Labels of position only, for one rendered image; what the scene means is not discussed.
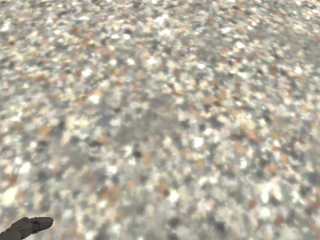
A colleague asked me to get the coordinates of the robot left hand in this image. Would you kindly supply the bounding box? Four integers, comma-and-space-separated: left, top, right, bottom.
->
0, 217, 54, 240

